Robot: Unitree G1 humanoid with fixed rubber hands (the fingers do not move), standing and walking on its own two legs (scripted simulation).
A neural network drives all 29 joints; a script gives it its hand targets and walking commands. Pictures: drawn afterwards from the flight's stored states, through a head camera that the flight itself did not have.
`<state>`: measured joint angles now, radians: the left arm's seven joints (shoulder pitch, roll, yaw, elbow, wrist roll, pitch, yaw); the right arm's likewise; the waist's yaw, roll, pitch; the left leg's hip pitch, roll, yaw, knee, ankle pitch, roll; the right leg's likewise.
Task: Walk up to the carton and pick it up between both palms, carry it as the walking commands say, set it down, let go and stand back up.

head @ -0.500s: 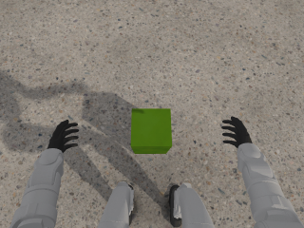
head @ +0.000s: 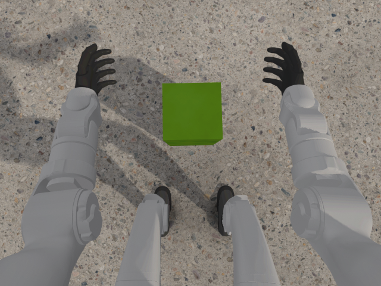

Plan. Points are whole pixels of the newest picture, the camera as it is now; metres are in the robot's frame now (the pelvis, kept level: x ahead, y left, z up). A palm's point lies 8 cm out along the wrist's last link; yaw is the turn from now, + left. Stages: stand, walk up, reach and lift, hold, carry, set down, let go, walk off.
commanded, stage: reach and lift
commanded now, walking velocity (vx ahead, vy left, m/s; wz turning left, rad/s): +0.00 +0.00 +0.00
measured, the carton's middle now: (191, 119) +0.49 +0.01 -0.52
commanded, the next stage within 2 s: none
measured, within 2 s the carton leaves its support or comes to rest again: neither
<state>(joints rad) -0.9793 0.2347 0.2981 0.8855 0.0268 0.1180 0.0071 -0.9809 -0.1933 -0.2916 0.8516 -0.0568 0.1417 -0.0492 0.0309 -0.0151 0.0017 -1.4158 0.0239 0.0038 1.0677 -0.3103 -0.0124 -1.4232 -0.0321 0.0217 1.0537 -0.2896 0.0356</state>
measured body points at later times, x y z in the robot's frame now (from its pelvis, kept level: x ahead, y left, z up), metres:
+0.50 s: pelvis +0.00 +0.00 -0.06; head +0.31 +0.01 +0.27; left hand +0.50 +0.21 -0.19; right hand +0.51 -0.16 -0.19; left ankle +0.08 +0.13 -0.63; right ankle +0.08 -0.14 -0.63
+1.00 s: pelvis -0.02 +0.00 -0.20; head +0.32 +0.01 +0.09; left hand +0.50 +0.21 -0.35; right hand +0.51 -0.16 -0.35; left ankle +0.08 +0.13 -0.63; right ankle +0.08 -0.14 -0.63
